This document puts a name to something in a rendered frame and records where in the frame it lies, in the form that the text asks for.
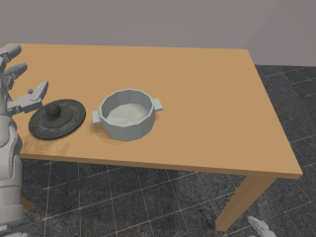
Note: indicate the robot right hand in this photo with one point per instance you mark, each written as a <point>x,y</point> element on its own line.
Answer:
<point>261,227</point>

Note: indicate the robot left forearm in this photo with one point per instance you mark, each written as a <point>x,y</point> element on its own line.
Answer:
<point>11,209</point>

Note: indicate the lid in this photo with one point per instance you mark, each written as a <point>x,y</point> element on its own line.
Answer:
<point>44,127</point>

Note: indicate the table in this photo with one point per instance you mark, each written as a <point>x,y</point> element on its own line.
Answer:
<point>217,116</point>

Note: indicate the knob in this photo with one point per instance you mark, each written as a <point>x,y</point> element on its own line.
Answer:
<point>53,109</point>

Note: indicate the pot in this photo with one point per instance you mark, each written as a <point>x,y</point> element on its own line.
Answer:
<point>127,114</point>

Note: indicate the robot left hand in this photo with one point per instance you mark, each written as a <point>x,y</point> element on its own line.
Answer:
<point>26,103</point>

